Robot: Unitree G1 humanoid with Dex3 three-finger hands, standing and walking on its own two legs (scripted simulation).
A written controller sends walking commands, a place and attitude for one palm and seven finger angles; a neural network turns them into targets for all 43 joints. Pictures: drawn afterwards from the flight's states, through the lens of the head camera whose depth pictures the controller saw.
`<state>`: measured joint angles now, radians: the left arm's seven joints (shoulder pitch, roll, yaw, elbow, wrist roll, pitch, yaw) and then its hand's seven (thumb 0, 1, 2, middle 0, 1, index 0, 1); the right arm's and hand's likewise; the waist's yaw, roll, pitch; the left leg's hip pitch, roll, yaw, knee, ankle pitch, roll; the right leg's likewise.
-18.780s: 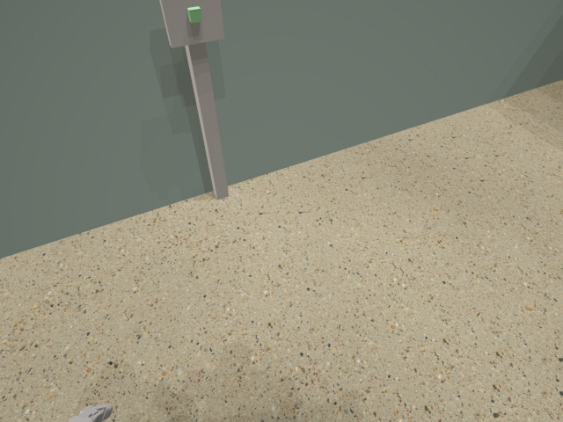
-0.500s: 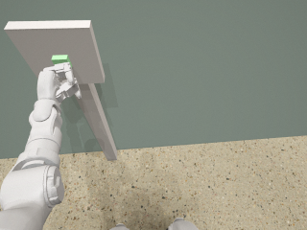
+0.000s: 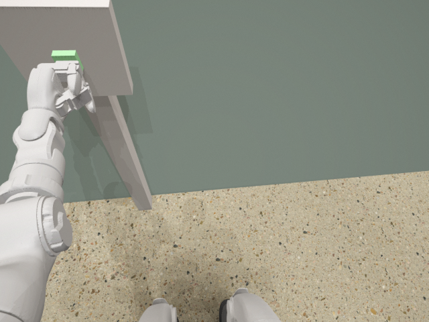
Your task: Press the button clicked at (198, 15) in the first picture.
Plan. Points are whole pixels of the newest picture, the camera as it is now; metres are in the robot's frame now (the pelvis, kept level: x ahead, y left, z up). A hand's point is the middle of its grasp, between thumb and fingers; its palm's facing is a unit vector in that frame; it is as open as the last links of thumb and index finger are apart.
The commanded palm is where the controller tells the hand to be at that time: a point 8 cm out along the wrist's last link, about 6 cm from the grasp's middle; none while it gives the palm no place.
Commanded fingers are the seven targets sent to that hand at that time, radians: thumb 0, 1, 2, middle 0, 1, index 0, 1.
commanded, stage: hold the button down briefly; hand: left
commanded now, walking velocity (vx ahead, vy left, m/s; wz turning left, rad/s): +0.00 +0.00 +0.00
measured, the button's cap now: (68, 59) +0.56 +0.21 +0.14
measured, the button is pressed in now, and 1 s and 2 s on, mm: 7 0 0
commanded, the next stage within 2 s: pull the fist back off the button in 0.22 s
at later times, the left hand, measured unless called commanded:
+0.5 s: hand (86, 92) +0.51 +0.19 +0.10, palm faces +0.01 -1.00 -0.01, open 3.5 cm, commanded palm +0.49 +0.24 +0.11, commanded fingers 0.00 0.90 0.90 -1.30 -1.50 -1.30 -1.50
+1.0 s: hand (81, 110) +0.47 +0.19 +0.10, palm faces +0.05 -1.00 +0.00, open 3.1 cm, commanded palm +0.43 +0.24 +0.11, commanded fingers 0.00 0.90 0.90 -1.30 -1.50 -1.30 -1.50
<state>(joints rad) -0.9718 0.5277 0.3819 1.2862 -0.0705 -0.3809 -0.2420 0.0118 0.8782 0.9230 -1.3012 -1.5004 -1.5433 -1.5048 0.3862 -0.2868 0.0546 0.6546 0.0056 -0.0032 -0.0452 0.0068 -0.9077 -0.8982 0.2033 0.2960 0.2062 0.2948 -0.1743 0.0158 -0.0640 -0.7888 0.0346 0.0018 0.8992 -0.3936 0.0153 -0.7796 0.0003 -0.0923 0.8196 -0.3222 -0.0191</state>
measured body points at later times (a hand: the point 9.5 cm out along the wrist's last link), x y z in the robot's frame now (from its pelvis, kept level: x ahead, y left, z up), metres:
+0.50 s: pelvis -0.02 +0.01 -0.01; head +0.09 +0.02 +0.43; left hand +0.50 +0.24 +0.11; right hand -0.03 -0.26 -0.11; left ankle +0.02 +0.11 -0.69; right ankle +0.04 -0.11 -0.69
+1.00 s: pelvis +0.03 +0.01 +0.01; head +0.10 +0.01 +0.46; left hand +0.46 +0.25 +0.10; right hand +0.08 -0.25 -0.10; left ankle +0.02 +0.11 -0.69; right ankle +0.04 -0.11 -0.69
